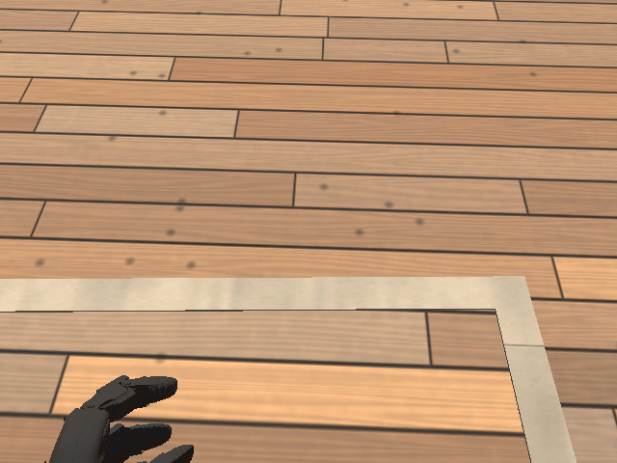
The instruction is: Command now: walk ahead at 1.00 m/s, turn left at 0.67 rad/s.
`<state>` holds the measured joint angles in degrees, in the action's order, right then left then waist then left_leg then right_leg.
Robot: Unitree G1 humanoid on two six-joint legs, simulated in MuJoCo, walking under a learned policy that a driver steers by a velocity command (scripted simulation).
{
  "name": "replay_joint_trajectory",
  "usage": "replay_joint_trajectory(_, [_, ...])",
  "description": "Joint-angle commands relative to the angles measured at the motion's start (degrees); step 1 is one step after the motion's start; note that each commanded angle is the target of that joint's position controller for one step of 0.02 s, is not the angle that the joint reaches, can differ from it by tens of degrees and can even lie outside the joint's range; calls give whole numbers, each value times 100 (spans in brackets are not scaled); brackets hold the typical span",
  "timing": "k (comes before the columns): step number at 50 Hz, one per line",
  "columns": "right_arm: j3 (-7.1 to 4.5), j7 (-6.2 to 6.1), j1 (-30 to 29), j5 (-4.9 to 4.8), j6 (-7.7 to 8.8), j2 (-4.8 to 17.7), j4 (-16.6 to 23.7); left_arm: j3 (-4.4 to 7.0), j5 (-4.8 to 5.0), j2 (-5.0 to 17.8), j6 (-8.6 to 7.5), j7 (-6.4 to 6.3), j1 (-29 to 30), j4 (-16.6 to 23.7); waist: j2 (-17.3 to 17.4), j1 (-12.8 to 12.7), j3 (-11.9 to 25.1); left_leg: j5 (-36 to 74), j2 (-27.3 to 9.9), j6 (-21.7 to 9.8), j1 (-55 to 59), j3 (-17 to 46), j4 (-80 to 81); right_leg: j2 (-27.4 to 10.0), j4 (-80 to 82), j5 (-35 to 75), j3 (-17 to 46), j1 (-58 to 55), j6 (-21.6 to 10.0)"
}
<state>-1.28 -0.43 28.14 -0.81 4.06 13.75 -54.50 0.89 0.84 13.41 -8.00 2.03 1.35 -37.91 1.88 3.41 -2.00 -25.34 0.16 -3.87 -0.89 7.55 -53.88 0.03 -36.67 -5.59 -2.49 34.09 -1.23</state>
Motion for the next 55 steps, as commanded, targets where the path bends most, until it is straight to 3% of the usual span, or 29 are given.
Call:
replay_joint_trajectory(1, [-135,-36,-581,-395,232,712,934,397,-76,827,43,-98,-2452,-361,-1481,-1299,1799,472,-308,-127,-4557,114,-3173,-2182,1989,-3354,3989,-5727,-828])
replay_joint_trajectory(2, [-128,-50,-1056,-274,202,634,1095,394,-131,808,38,-91,-2194,-480,-416,-1135,1118,649,-556,-111,-4429,-2,-2955,-2051,2062,-2064,3171,-4655,-765])
replay_joint_trajectory(3, [-182,-22,-1205,-129,153,585,1178,381,-207,687,9,-89,-1914,-570,-261,-857,753,857,-804,-123,-4132,-6,-2605,-1896,2124,-1288,2535,-3761,-793])
replay_joint_trajectory(4, [-203,43,-965,-164,31,433,1184,343,-285,514,-1,-93,-1686,-650,-424,-549,570,911,-1011,-115,-3763,41,-2511,-1797,2223,-980,2040,-3141,-794])
replay_joint_trajectory(6, [-207,87,-864,-256,-233,177,1254,333,-125,351,13,-53,-1315,-754,-660,-265,136,672,-1254,-88,-3740,-44,-2280,-1729,2577,-799,1167,-2489,-728])
replay_joint_trajectory(9, [-192,93,-1266,-134,-366,182,1538,418,-119,650,23,-87,-1051,-771,-512,-99,-434,1384,-1372,41,-4154,-152,-1837,-1641,2911,-72,133,-1985,-677])
replay_joint_trajectory(14, [-206,306,-2135,-72,-274,451,1832,513,-119,1135,58,-227,-1321,-699,44,-310,-703,3212,-1043,-99,-4000,-893,20,-1266,3060,531,-1164,-2545,-443])
replay_joint_trajectory(16, [-246,416,-2349,-84,-219,572,1945,574,-92,1438,139,-248,-1429,-667,-12,-317,-684,3252,-738,-256,-3673,-1339,624,-1341,2798,2113,-1406,-3143,-326])
replay_joint_trajectory(18, [-394,432,-1977,-175,-246,890,1965,653,-5,1772,289,-267,-1487,-607,-461,7,-246,2529,-189,-430,-2997,-1855,633,-1458,1864,5164,-1485,-3872,-277])
replay_joint_trajectory(20, [-730,373,-241,-240,-373,1551,1636,707,86,1958,425,-243,-1193,-455,-908,986,658,1577,251,-752,-746,-1876,573,-1552,-514,6588,-1332,-3412,-315])
replay_joint_trajectory(21, [-948,251,960,-271,-448,1911,1287,632,115,1710,374,-206,-950,-440,-537,1580,1007,1768,234,-1019,1061,-1305,1146,-1127,-2719,4907,-1254,-2227,-76])
replay_joint_trajectory(22, [-927,241,532,-228,-490,2111,1184,288,-32,419,138,-143,-999,-242,1892,778,291,2326,-247,-1429,1423,326,1682,317,-5533,-2413,-817,-274,121])
replay_joint_trajectory(23, [-669,346,-41,24,-238,1908,1621,134,106,196,-179,-97,-1706,354,2287,-188,1760,-307,-1362,-2593,2330,4143,3227,623,-6265,-2918,857,1321,27])
replay_joint_trajectory(24, [-612,384,-82,16,-96,1322,1784,237,203,949,-333,-88,-843,433,857,255,1491,-1066,-1486,-2128,1892,4499,4010,237,-5703,-2208,1186,1396,-230])
replay_joint_trajectory(25, [-579,412,-109,40,42,1198,1668,273,300,953,-345,-115,-529,551,42,16,643,-994,-1413,-1919,999,4201,4123,108,-5102,-1892,1045,1491,-279])
replay_joint_trajectory(26, [-533,423,-398,22,139,1075,1695,244,144,848,-276,-185,-603,428,-688,-240,544,-746,-1248,-1718,259,3727,3942,-203,-4575,-1618,1120,1043,-251])
replay_joint_trajectory(29, [-475,234,-1061,18,148,995,1920,319,-73,836,13,-190,-915,368,-568,-702,92,243,-583,-1633,-1470,2473,3834,-426,-3482,-1313,1130,185,105])
replay_joint_trajectory(34, [-474,-121,-780,-108,-22,895,1758,196,-236,297,46,-177,562,955,-150,-98,-221,1535,183,-1219,-2473,1217,3702,-31,-573,766,525,-662,452])
replay_joint_trajectory(36, [-537,-122,-897,16,-65,1011,1814,415,-144,644,-53,-91,195,829,190,-107,185,1800,267,-1017,-2536,1137,3254,208,-609,1799,515,-1374,390])
replay_joint_trajectory(41, [-545,-311,-521,-196,-193,723,1427,540,115,773,-191,38,832,1104,351,209,-147,944,55,-677,-825,1927,2137,-26,1262,1868,1195,-818,323])
replay_joint_trajectory(43, [-550,-325,-652,-172,-208,696,1439,716,225,1079,-239,20,230,893,474,-13,1,1738,140,-525,79,1986,1231,-367,1910,2180,1345,-958,268])
replay_joint_trajectory(45, [-523,-197,-1074,-64,-195,871,1556,926,209,1403,-239,-2,-1380,431,294,-877,682,2826,407,-237,-102,1566,-823,-490,2220,2758,994,-2700,361])
replay_joint_trajectory(46, [-345,-65,-971,91,-208,448,1593,864,150,1315,-143,47,-2563,62,-72,-1197,1337,790,433,-55,-1579,1369,-2452,-1032,1183,2112,1343,-4723,310])
replay_joint_trajectory(47, [-38,76,-588,224,-126,-393,1715,718,-95,1378,-35,66,-3205,-4,-1813,-1229,1752,-2429,862,-10,-4169,1288,-4874,-1134,-1071,2776,1641,-6597,631])
replay_joint_trajectory(48, [-6,-43,915,-392,-45,-392,1905,838,-365,2016,-3,122,-3192,92,-4758,-610,2336,-2452,970,285,-5580,861,-7042,-2384,104,3122,4112,-7041,-232])
replay_joint_trajectory(49, [-33,-133,600,-617,-24,155,1970,849,-202,1851,123,121,-2906,-10,-3049,-542,2540,-899,251,338,-6176,424,-6611,-2849,1515,-1544,5376,-6934,-1004])
replay_joint_trajectory(50, [-128,-173,-898,-365,-118,621,2068,638,-235,951,240,29,-2619,44,-611,-963,1167,-10,-24,323,-6213,-116,-6035,-2298,2300,-3225,4433,-5541,-978])
replay_joint_trajectory(52, [-76,-197,-1693,-59,-231,448,2489,446,-264,921,151,-56,-1966,-242,-68,-648,72,426,-366,315,-5874,-120,-6357,-2115,2263,-1537,3808,-3439,-938])
replay_joint_trajectory(55, [120,44,-1542,-243,-331,-240,2744,98,-142,188,167,-27,-2279,-839,-386,-122,-189,339,-405,-148,-5972,214,-5998,-1466,1733,-439,2032,-2133,-562])
